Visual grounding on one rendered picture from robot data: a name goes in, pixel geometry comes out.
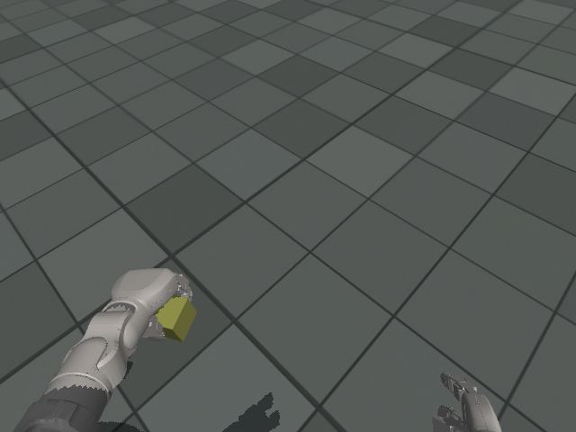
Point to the left robot arm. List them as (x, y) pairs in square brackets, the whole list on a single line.
[(82, 387)]

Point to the right robot hand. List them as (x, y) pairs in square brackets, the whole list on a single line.
[(477, 412)]

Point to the cube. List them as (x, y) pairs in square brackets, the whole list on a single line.
[(176, 317)]

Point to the left robot hand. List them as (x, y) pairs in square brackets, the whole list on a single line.
[(153, 287)]

